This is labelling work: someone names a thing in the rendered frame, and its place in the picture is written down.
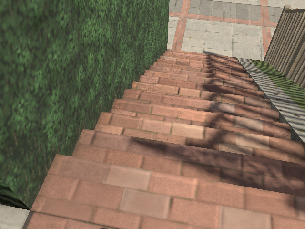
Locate stairs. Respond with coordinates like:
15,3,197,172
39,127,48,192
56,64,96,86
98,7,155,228
71,49,305,197

